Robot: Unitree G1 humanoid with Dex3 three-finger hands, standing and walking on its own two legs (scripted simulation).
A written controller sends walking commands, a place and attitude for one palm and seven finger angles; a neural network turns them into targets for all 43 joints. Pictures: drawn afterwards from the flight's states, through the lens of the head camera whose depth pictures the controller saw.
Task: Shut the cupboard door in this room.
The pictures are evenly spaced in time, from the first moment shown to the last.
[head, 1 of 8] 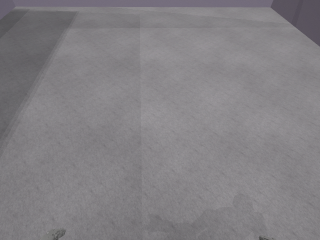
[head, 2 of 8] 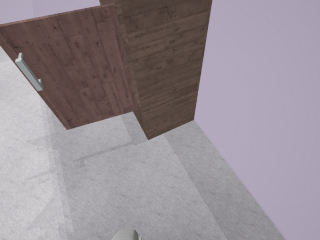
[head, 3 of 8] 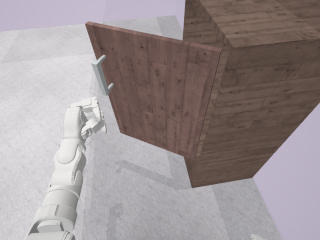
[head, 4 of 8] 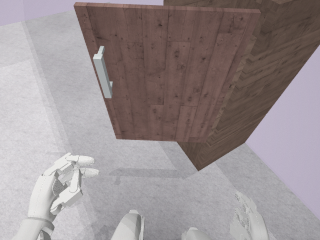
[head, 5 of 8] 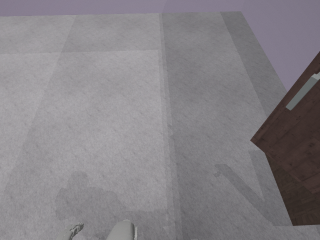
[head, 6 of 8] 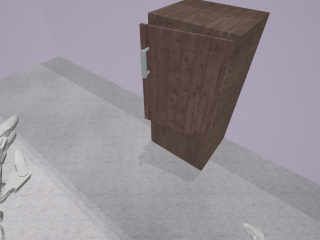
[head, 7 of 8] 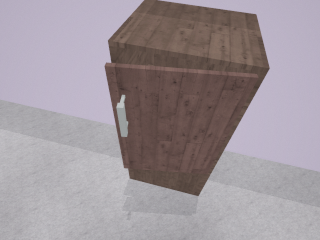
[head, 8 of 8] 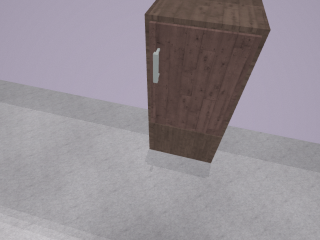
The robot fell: no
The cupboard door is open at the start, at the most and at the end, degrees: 82 82 0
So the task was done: yes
